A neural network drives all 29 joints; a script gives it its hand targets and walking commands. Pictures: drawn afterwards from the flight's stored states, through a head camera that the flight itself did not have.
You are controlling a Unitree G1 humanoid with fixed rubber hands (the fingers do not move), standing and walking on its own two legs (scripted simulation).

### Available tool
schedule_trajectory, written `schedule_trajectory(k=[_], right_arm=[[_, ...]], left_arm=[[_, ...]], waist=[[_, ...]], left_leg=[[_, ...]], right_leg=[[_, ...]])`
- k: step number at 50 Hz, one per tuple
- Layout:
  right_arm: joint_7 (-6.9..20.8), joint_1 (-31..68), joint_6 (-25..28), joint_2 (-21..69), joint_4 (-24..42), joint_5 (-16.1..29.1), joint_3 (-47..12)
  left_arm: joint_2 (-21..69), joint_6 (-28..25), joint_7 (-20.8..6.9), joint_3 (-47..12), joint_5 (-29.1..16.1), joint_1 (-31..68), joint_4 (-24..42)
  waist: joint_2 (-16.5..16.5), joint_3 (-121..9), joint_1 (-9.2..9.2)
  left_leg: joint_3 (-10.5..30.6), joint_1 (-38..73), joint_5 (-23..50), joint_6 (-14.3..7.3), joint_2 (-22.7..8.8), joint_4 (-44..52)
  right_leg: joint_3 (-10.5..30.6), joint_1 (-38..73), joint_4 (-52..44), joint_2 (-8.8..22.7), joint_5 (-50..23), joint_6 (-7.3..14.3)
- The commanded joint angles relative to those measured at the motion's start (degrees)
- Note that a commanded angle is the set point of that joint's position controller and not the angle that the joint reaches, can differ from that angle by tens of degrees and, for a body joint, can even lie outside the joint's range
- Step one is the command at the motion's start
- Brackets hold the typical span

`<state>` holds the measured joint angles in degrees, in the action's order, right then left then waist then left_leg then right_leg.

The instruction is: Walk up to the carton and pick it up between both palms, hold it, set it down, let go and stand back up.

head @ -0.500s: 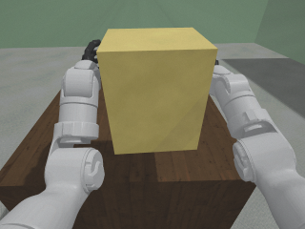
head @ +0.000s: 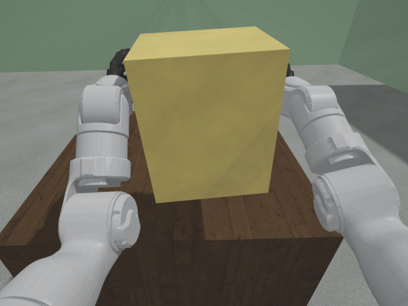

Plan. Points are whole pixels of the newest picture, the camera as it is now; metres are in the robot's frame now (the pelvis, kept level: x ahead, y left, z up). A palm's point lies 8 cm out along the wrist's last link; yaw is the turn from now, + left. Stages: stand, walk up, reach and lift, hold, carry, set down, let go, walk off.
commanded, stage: hold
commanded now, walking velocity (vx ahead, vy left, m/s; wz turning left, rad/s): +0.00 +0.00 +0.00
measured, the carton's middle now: (205, 114) +0.35 -0.02 +0.28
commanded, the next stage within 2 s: none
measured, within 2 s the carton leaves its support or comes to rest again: neither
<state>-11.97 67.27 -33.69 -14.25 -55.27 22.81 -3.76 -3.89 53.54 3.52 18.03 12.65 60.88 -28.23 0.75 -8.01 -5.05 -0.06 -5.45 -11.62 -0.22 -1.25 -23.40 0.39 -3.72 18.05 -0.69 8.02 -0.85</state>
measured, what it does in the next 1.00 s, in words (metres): stands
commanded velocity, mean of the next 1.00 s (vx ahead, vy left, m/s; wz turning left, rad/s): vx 0.00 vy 0.00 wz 0.00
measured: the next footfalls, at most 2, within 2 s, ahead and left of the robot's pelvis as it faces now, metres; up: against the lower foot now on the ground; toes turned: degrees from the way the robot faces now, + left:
none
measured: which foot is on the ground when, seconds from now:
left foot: down 0.00-1.00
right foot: down 0.00-1.00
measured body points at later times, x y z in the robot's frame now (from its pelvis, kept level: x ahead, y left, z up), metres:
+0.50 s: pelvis +0.01 +0.00 +0.00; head -0.09 +0.02 +0.44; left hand +0.39 +0.14 +0.33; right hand +0.39 -0.17 +0.32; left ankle +0.02 +0.11 -0.75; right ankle +0.03 -0.13 -0.75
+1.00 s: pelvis -0.01 +0.00 +0.00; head -0.11 +0.01 +0.44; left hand +0.38 +0.13 +0.34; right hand +0.37 -0.17 +0.33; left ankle +0.02 +0.11 -0.75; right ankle +0.03 -0.13 -0.75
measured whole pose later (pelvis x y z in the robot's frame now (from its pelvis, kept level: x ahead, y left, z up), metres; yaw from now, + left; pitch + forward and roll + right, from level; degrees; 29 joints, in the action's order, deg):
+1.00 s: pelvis -0.01 +0.00 +0.00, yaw +0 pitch -5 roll -1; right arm -12.8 71.6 -36.3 -14.9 -59.8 24.1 -3.9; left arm -5.2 52.2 3.3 20.8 12.3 66.3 -36.4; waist 0.4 -9.8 -5.0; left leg 0.1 -7.0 -11.0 -0.1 -1.2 -23.4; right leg 0.4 -5.6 18.6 -0.7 7.7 -0.9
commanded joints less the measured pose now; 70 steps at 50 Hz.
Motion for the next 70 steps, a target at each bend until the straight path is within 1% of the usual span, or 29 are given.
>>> schedule_trajectory(k=[1,5,7,13,14,16,22,27,30,31,33,34,36,40,41,42,44,45,49,50,51,52,53,58,62,63,64,68,70], right_arm=[[8.9,65.0,2.5,45.8,23.6,11.4,-5.6],[8.6,66.9,2.3,46.0,23.8,12.2,-6.2],[8.3,66.3,1.9,46.5,24.2,12.5,-6.7],[7.4,64.7,1.7,47.5,30.1,16.3,-10.9],[7.0,65.0,1.4,46.8,31.2,16.4,-10.6],[6.5,66.1,1.1,46.9,31.7,17.6,-11.3],[5.5,62.8,-0.1,45.6,31.3,18.2,-10.9],[5.1,64.9,-0.2,45.4,34.7,18.2,-11.2],[5.7,63.9,-0.5,45.1,32.4,17.1,-9.7],[5.9,64.2,-0.3,44.6,31.0,16.9,-8.7],[6.1,64.1,0.0,45.6,32.2,16.7,-9.6],[6.3,65.3,0.0,44.9,32.3,16.7,-9.0],[6.3,65.5,-0.2,44.4,29.3,15.6,-7.7],[7.5,67.2,0.0,44.4,24.7,12.8,-4.1],[7.8,68.5,0.6,45.0,25.4,12.2,-3.6],[7.9,69.0,0.6,45.6,25.3,12.7,-3.6],[8.3,70.5,1.0,46.4,25.1,13.5,-4.5],[8.5,70.6,0.6,46.4,22.2,12.5,-4.0],[8.9,69.2,1.0,46.0,22.1,12.0,-3.6],[9.2,70.2,1.2,45.8,21.9,12.4,-3.5],[9.0,69.8,1.0,46.3,22.2,12.5,-4.6],[8.6,68.0,0.4,46.0,21.5,12.5,-4.5],[8.4,67.7,0.3,45.1,19.7,11.9,-3.6],[7.2,69.3,0.8,46.9,29.5,16.4,-9.2],[5.5,65.4,-0.1,46.3,32.5,18.6,-11.1],[5.0,63.6,-0.8,44.7,32.8,19.0,-11.2],[4.5,63.2,-1.1,44.7,30.8,18.8,-10.5],[3.9,62.7,-1.5,43.2,35.0,19.2,-10.6],[3.7,62.1,-1.9,42.6,32.8,18.1,-9.7]], left_arm=[[36.4,-8.2,-5.6,-14.0,-9.1,53.9,1.6],[35.2,-8.1,-5.9,-12.5,-9.4,54.6,-0.3],[34.0,-8.0,-6.1,-11.2,-9.3,53.1,-0.9],[36.6,-7.9,-5.5,-15.9,-11.6,52.4,7.1],[37.5,-7.5,-5.5,-17.4,-12.6,52.3,6.8],[37.0,-7.0,-5.3,-17.1,-12.1,51.9,7.5],[36.3,-5.7,-6.8,-16.3,-11.1,49.4,7.8],[36.4,-5.3,-7.3,-15.2,-11.1,46.9,5.8],[36.7,-5.8,-7.3,-15.4,-10.9,50.0,6.7],[36.9,-5.8,-7.2,-15.8,-11.0,50.3,5.9],[37.8,-6.2,-7.1,-15.6,-11.2,50.2,6.1],[38.6,-6.2,-6.8,-16.9,-12.0,51.8,6.3],[37.8,-6.1,-7.1,-15.9,-11.4,51.6,2.6],[35.4,-6.8,-7.6,-10.8,-8.8,53.1,-3.3],[37.2,-7.6,-7.5,-12.8,-9.7,56.3,-1.7],[35.4,-7.8,-7.3,-10.8,-9.4,55.5,-2.5],[35.9,-8.6,-6.7,-11.4,-10.3,58.3,-1.9],[34.6,-8.6,-6.6,-9.9,-9.1,60.0,-5.0],[33.7,-8.9,-6.5,-8.3,-8.0,57.6,-5.2],[33.6,-9.1,-6.3,-8.3,-8.2,58.7,-5.1],[32.3,-8.8,-6.3,-6.6,-8.0,56.0,-6.9],[32.1,-8.8,-6.6,-6.6,-8.1,56.0,-6.6],[32.2,-8.5,-7.0,-6.4,-7.7,55.6,-8.9],[34.2,-8.7,-6.2,-12.5,-11.6,55.4,0.8],[36.6,-7.3,-6.3,-14.8,-12.0,49.5,3.0],[36.3,-6.5,-6.5,-14.3,-11.7,46.9,2.5],[36.2,-6.2,-6.8,-13.8,-10.9,47.7,1.8],[36.7,-5.4,-7.9,-14.4,-11.1,45.7,3.9],[37.4,-5.1,-8.1,-14.3,-10.3,45.1,1.9]], waist=[[-2.6,-21.1,7.95],[-1.8,-23.3,8.74],[0.6,-23.4,9.17],[-1.8,-30.8,8.47],[-3.1,-30.8,7.4],[-2.9,-30.0,8.05],[-3.0,-28.7,7.05],[-2.0,-28.4,6.84],[-2.6,-27.3,6.75],[-4.6,-26.4,6.3],[-2.6,-27.5,6.8],[-4.5,-28.8,6.3],[-4.3,-24.3,5.91],[-1.5,-18.5,7.41],[-2.1,-21.9,6.81],[-0.9,-22.0,8.01],[-1.4,-23.4,8.13],[-1.8,-20.8,8.76],[-1.5,-21.8,9.24],[-1.9,-23.0,9.49],[0.6,-22.9,10.61],[1.5,-22.6,9.54],[-0.2,-20.7,8.95],[-0.1,-31.9,8.53],[-2.8,-32.5,7.34],[-1.7,-31.0,6.68],[-3.2,-28.7,6.55],[-2.1,-28.8,5.54],[-4.2,-26.8,4.89]], left_leg=[[0.8,-6.2,3.6,0.9,2.5,6.5],[0.4,-5.9,4.4,0.3,3.1,6.2],[0.3,-5.5,6.1,-0.1,3.4,5.3],[1.1,1.1,20.4,1.6,3.6,1.6],[1.3,1.1,20.0,2.2,3.7,1.1],[1.4,2.4,23.7,2.6,3.8,0.0],[1.2,2.3,26.0,3.3,3.8,0.2],[1.5,1.7,24.4,2.6,3.8,0.8],[2.0,1.0,22.3,3.2,3.4,1.8],[1.6,0.3,20.7,3.4,3.5,1.9],[1.9,0.6,21.1,3.2,3.3,1.9],[1.8,1.2,20.6,3.4,3.3,1.8],[1.8,-1.7,15.5,3.1,3.0,3.0],[1.1,-7.9,2.5,0.5,2.5,7.0],[1.3,-8.1,1.3,0.7,2.1,7.7],[0.8,-9.2,1.1,0.1,2.6,7.5],[1.4,-8.6,2.1,0.2,2.5,6.9],[1.2,-10.3,-1.6,-0.1,2.6,7.6],[1.2,-11.5,-3.5,-1.0,2.4,8.5],[1.1,-11.1,-2.7,-0.9,2.3,8.3],[0.5,-9.8,0.3,-1.2,3.2,6.8],[0.8,-8.4,2.2,-1.0,3.5,6.5],[0.8,-8.1,1.9,-0.6,3.3,6.4],[1.1,-1.3,16.4,0.6,4.2,1.7],[1.6,2.6,25.2,2.6,4.4,-0.8],[2.0,3.4,27.6,2.9,4.1,-0.9],[1.7,3.0,26.0,2.8,4.4,-0.4],[2.1,3.3,26.9,3.0,4.0,-0.5],[2.3,2.5,25.3,3.5,3.6,0.2]], right_leg=[[-0.3,2.9,-1.2,-5.8,1.1,-1.3],[0.0,3.1,-1.8,-5.6,1.1,-1.5],[0.4,3.7,-2.3,-5.6,0.0,-2.0],[0.3,5.7,-0.7,-6.6,-10.8,-2.0],[0.4,4.8,-1.1,-6.8,-10.0,-1.8],[0.3,4.0,-1.0,-6.8,-11.7,-2.2],[0.6,7.2,-0.9,-7.0,-14.2,-2.2],[0.7,7.3,-1.3,-6.9,-14.4,-2.2],[0.4,6.0,-1.2,-7.1,-10.7,-1.7],[0.7,4.8,-1.4,-6.9,-9.1,-1.4],[0.7,5.8,-1.5,-7.0,-9.8,-1.5],[0.7,4.6,-1.6,-6.9,-9.4,-1.1],[0.9,3.2,-2.2,-6.5,-5.4,-1.1],[0.9,2.9,-2.4,-5.7,2.2,-1.3],[0.4,4.0,-1.5,-5.9,1.8,-1.2],[0.6,4.4,-1.6,-5.7,2.1,-1.7],[0.8,4.0,-1.3,-6.2,1.0,-1.6],[0.5,2.4,-1.6,-5.9,4.8,-1.8],[0.6,4.2,-1.0,-5.5,4.0,-2.1],[0.5,4.3,-0.6,-5.7,3.2,-2.1],[1.0,3.5,-1.5,-5.1,2.6,-2.2],[0.9,3.4,-2.2,-5.3,2.0,-2.3],[0.8,1.6,-2.7,-5.1,2.6,-1.9],[0.9,4.3,-1.6,-6.0,-9.1,-2.6],[1.0,5.6,-1.1,-6.8,-15.6,-2.2],[0.8,6.3,-1.2,-7.2,-17.9,-2.3],[1.0,5.8,-1.6,-6.8,-16.5,-2.2],[1.0,7.4,-1.7,-7.1,-17.0,-2.1],[1.2,6.4,-2.0,-7.0,-14.8,-1.4]])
